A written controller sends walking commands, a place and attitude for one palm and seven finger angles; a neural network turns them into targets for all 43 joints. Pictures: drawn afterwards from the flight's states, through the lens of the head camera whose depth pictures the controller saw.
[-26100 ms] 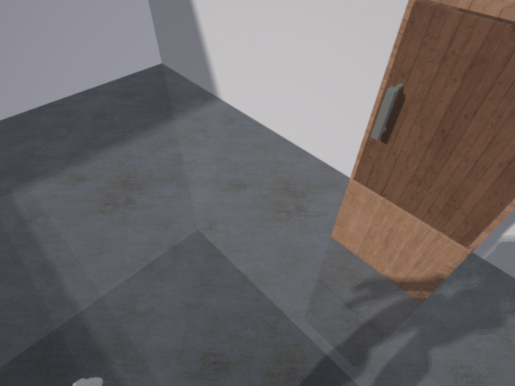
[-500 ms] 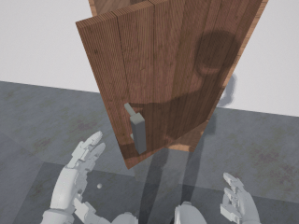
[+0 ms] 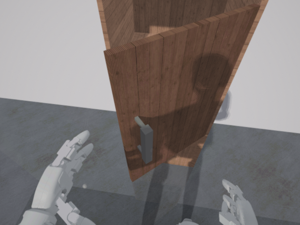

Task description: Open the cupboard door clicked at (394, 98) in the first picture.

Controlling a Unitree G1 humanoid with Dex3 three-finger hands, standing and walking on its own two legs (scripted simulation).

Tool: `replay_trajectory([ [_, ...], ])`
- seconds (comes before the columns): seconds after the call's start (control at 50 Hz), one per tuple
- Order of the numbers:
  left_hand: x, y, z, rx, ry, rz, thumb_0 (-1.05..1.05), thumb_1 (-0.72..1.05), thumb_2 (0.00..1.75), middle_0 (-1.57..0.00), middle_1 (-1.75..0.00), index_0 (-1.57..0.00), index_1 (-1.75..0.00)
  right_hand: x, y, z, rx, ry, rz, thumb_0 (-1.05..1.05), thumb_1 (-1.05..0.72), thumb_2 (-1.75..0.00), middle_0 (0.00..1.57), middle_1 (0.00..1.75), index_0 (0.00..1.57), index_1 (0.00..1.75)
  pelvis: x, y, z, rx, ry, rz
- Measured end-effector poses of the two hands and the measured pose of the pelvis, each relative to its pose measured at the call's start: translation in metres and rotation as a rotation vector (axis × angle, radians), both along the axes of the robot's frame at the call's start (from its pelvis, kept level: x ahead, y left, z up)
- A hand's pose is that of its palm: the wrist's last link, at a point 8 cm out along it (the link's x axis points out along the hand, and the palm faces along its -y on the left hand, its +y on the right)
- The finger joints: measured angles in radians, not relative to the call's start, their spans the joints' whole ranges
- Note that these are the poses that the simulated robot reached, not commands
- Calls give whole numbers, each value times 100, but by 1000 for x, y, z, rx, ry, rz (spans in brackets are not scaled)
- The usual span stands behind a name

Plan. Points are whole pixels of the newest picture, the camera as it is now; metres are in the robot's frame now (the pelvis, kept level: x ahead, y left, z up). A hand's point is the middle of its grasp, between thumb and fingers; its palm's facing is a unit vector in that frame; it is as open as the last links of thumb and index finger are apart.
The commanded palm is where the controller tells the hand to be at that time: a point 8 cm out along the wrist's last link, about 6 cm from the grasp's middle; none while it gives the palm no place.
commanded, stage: draw the hand back to the body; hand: left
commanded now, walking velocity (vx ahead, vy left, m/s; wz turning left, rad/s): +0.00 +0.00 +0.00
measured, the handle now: (142, 140) +0.34 +0.04 +0.04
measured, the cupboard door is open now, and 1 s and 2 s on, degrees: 42 42 42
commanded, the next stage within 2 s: step back with the hand held close in 1.16 s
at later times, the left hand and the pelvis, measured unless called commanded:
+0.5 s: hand (36, 157) +0.22 +0.23 +0.16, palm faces +0.31 -0.87 -0.39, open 12.5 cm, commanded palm +0.17 +0.28 +0.19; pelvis +0.03 +0.01 +0.05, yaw +0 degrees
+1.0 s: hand (11, 137) +0.22 +0.25 +0.22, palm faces +0.44 -0.79 -0.42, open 7.6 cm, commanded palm +0.17 +0.29 +0.23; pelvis +0.03 -0.01 +0.06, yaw -1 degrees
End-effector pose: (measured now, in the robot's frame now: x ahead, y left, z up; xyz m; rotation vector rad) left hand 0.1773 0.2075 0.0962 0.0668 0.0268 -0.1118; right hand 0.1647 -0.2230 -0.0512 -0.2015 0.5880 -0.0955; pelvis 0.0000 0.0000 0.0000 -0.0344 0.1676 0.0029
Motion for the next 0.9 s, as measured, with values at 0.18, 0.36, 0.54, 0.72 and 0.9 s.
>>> replay_trajectory([
  [0.18,-2,25,29,171,18,163,-1,-40,35,-16,-30,-16,-30,11,8,18,-12,-29,-3,2,-90,-90,20,30,20,30,10,5,17,-1,-58,-6],
  [0.36,-4,48,63,295,9,372,-1,-13,46,-17,-30,-17,-30,18,19,25,-8,20,22,1,-90,-90,20,30,20,30,22,9,40,5,-128,-2],
  [0.54,5,67,94,357,-58,449,0,18,60,-18,-30,-18,-30,32,18,32,-1,30,41,2,-90,-90,20,30,20,30,31,7,54,9,-180,-7],
  [0.72,9,78,129,415,-168,501,0,49,73,-20,-30,-20,-30,46,10,39,-2,23,47,1,-90,-90,20,30,20,30,36,2,61,9,-203,-13],
  [0.9,6,86,149,441,-235,554,1,77,85,-21,-30,-21,-30,46,1,38,5,44,40,1,-90,-90,20,30,20,30,34,-4,63,11,-217,-18],
])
